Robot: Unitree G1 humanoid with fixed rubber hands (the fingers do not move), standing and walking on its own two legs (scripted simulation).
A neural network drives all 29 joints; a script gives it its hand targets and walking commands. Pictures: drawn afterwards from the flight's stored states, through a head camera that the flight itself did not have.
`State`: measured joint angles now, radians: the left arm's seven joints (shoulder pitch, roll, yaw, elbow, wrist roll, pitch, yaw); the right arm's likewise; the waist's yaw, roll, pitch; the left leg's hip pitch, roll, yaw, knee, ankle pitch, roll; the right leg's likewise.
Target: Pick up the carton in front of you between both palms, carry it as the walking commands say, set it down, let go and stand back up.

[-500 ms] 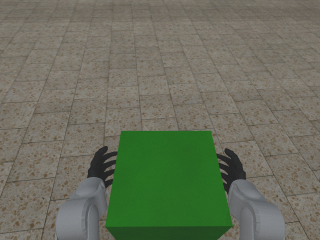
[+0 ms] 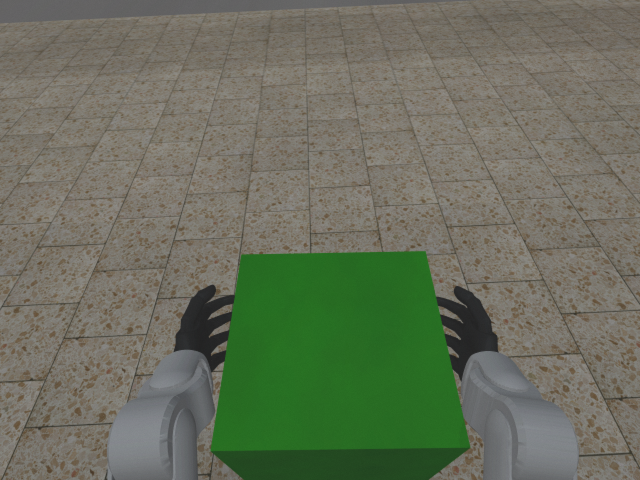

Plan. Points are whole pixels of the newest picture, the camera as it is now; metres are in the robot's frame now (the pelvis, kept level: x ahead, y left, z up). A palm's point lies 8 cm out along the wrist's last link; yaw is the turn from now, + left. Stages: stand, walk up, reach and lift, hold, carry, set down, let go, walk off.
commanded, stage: carry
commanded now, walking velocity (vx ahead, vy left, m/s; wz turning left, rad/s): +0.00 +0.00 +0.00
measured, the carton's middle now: (335, 379) +0.23 +0.00 +0.01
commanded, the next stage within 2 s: hold in 1.38 s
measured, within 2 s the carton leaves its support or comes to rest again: neither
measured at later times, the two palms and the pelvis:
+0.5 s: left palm (190, 320) +0.28 +0.17 +0.08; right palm (447, 319) +0.28 -0.13 +0.08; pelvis +0.05 +0.02 -0.01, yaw +0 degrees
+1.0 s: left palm (198, 336) +0.28 +0.17 +0.03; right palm (435, 337) +0.28 -0.13 +0.03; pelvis +0.01 +0.02 +0.00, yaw +0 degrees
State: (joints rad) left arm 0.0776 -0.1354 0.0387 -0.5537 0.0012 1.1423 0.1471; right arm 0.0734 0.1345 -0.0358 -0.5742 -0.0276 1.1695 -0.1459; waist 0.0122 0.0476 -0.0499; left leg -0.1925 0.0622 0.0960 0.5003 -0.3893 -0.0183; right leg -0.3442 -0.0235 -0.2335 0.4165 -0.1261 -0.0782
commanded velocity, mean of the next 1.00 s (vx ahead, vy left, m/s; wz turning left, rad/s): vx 0.00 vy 0.00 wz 0.00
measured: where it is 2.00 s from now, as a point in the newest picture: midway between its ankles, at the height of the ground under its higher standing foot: outside the picture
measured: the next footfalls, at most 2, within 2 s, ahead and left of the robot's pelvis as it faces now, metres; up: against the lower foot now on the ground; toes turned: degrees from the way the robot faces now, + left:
none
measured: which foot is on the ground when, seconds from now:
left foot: down 0.00-1.00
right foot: down 0.00-1.00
